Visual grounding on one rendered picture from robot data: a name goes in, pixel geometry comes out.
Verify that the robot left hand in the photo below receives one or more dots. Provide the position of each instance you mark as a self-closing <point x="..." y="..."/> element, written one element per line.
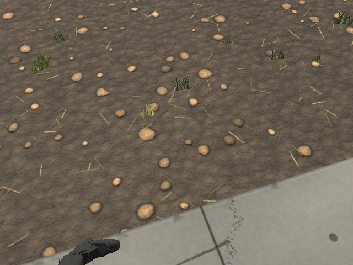
<point x="89" y="250"/>

